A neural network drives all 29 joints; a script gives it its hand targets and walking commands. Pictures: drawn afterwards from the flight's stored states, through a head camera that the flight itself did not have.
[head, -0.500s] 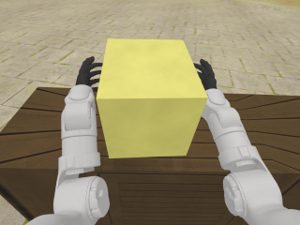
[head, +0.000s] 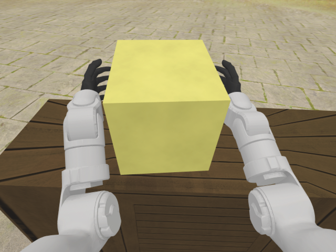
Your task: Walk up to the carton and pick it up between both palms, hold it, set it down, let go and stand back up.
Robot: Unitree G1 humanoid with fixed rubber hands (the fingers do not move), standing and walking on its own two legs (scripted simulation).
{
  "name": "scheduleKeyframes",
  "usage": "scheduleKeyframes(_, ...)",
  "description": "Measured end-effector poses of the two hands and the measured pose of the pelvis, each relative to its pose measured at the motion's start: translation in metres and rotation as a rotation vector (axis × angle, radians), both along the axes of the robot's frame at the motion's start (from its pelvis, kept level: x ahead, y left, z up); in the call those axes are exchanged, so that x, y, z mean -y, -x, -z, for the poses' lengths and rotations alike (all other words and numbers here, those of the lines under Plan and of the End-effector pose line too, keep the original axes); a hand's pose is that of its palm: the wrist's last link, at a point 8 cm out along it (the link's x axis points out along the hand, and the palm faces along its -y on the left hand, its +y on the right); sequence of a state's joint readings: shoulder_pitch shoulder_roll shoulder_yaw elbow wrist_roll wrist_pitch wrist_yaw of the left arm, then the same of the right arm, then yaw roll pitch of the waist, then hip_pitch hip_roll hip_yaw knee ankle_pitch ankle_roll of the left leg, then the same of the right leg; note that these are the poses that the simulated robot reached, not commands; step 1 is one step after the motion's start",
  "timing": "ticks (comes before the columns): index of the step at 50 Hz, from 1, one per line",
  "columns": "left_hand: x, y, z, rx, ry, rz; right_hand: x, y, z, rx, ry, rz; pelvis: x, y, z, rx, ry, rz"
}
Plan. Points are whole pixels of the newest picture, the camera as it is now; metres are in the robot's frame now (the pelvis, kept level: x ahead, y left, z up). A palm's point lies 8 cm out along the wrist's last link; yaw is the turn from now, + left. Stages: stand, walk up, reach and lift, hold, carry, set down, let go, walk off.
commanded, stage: hold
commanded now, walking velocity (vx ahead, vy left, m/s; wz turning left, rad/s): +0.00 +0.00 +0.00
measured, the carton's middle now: (162, 105) +0.40 +0.00 +0.19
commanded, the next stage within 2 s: none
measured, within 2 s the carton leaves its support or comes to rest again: neither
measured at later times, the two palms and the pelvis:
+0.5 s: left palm (90, 96) +0.37 +0.16 +0.24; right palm (229, 94) +0.37 -0.15 +0.23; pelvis +0.00 +0.00 +0.00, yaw +0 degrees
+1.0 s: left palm (90, 94) +0.36 +0.16 +0.24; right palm (229, 94) +0.37 -0.15 +0.23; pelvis +0.00 +0.00 +0.00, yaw +0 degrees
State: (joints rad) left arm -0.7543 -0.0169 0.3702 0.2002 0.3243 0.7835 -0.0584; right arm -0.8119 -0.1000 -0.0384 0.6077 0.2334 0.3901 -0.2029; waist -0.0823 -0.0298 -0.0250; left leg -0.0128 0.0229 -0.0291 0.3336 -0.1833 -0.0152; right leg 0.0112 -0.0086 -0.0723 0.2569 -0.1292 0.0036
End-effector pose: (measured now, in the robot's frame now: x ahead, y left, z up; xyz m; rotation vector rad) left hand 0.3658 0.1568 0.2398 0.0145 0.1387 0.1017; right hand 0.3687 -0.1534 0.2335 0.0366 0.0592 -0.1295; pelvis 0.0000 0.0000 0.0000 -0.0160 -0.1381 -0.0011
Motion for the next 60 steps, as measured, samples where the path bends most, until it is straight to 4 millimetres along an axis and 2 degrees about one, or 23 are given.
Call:
scheduleKeyframes(14, -0.0028, -0.0006, 0.0057, -0.01, 0.021, 0.01, -0.0031, -0.0007, 0.0003, -0.018, 0.014, 0.003, 0.0005, -0.0038, 0.0002, 0.005, 0.001, 0.001)
scheduleKeyframes(31, 0.0003, -0.0005, 0.0047, -0.011, 0.005, 0.016, 0.0, 0.0015, 0.0024, -0.021, -0.004, 0.011, -0.0018, -0.0041, 0.0003, 0.007, 0.002, -0.001)
scheduleKeyframes(45, -0.0016, 0.0023, -0.0024, 0.005, 0.006, 0.005, -0.0018, 0.0014, -0.0033, -0.006, -0.001, 0.001, 0.0005, -0.0028, 0.0002, 0.014, 0.001, -0.004)
scheduleKeyframes(60, -0.0037, 0.0003, -0.0001, 0.001, 0.003, 0.011, -0.0036, 0.0007, -0.0013, -0.012, 0.003, 0.006, -0.0006, -0.0019, 0.0002, 0.006, 0.002, -0.008)
